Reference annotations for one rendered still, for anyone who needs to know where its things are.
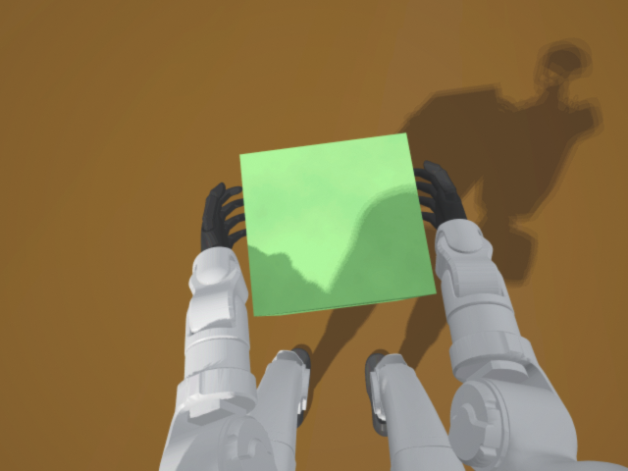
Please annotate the robot left hand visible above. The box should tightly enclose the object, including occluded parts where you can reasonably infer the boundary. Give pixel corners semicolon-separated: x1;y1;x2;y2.
201;183;246;252

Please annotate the carton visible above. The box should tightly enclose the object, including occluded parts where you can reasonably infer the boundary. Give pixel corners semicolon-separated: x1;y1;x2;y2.
239;133;437;316

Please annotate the robot right upper arm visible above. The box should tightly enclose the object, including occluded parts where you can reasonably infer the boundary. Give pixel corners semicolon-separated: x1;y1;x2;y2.
448;378;628;471

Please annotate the right robot forearm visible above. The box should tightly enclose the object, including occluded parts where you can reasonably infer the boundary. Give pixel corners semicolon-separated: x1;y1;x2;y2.
435;219;577;441

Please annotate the robot left foot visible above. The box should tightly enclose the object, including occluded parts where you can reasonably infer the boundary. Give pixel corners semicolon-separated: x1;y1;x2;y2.
291;348;311;429

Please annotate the robot left upper arm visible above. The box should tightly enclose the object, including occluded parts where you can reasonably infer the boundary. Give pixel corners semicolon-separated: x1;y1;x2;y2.
159;414;278;471

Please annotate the robot right thigh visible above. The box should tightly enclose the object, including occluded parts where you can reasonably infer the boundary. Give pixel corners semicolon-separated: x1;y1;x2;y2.
370;363;465;471

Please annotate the robot right hand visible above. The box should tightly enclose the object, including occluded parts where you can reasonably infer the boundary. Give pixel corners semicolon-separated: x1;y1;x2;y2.
413;160;467;230

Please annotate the left robot forearm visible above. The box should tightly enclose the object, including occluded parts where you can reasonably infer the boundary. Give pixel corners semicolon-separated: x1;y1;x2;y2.
159;246;258;469

